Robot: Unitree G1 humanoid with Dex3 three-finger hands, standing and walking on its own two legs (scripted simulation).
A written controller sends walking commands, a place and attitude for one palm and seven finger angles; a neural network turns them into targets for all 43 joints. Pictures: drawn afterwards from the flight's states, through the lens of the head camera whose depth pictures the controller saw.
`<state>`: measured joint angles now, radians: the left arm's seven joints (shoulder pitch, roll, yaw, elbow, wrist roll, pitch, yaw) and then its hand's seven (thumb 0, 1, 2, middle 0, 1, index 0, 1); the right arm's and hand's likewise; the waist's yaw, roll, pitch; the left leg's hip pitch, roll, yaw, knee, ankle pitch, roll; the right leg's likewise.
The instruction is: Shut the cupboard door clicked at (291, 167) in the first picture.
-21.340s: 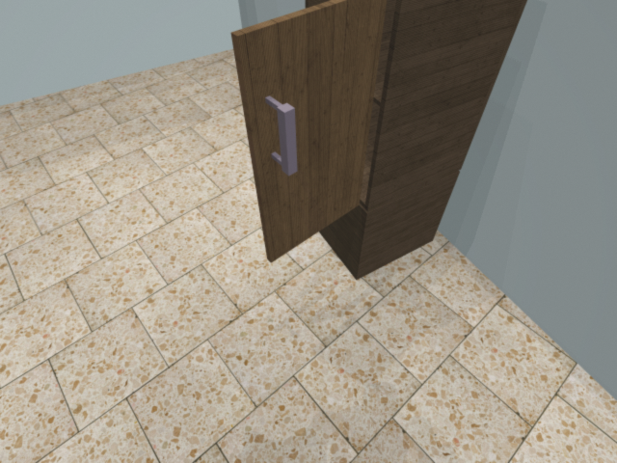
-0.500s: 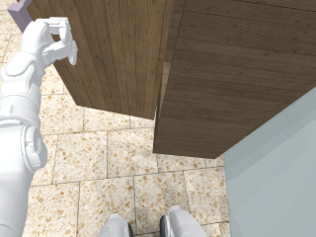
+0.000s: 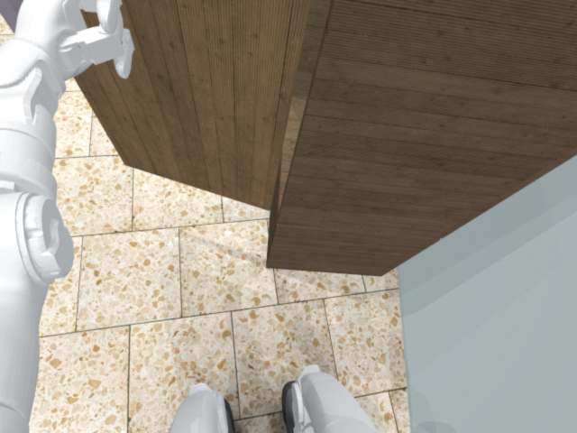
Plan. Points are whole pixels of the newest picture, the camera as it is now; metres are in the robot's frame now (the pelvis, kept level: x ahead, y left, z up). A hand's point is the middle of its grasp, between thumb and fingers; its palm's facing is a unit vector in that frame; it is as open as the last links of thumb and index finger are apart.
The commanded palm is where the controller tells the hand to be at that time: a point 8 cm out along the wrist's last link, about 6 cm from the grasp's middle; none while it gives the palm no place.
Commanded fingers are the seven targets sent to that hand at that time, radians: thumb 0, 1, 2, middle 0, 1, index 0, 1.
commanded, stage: push the door shut along its arc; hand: left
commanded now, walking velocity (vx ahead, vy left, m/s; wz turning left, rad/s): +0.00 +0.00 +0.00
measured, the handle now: (35, 9) +0.62 +0.21 +0.12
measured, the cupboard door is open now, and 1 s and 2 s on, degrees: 76 63 63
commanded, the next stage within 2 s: pull the fist back off the door in 0.30 s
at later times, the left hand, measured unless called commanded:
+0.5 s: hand (147, 18) +0.60 +0.08 +0.13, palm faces -0.18 -0.98 +0.12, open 3.3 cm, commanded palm +0.60 +0.10 +0.13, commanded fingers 0.00 0.90 0.90 -1.30 -1.50 -1.30 -1.50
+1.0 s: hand (155, 50) +0.55 +0.08 +0.13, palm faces -0.02 -1.00 -0.02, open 3.1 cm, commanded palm +0.51 +0.12 +0.13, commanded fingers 0.00 0.90 0.90 -1.30 -1.50 -1.30 -1.50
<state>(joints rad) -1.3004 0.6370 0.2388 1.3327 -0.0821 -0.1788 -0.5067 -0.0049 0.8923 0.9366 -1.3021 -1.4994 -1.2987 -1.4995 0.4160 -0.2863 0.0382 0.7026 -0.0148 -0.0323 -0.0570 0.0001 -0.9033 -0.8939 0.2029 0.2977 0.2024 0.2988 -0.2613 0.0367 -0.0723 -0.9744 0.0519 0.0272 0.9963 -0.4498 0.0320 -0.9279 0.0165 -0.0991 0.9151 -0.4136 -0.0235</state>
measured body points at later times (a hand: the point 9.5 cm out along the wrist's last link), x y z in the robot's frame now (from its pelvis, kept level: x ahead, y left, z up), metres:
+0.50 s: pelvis -0.01 -0.01 -0.02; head +0.17 +0.01 +0.40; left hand +0.60 +0.14 +0.13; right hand -0.05 -0.27 -0.11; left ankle +0.00 +0.10 -0.67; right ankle +0.00 -0.11 -0.67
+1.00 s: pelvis +0.02 -0.02 +0.02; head +0.13 -0.02 +0.46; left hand +0.55 +0.13 +0.13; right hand -0.07 -0.26 -0.08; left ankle +0.00 +0.10 -0.67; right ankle +0.00 -0.11 -0.67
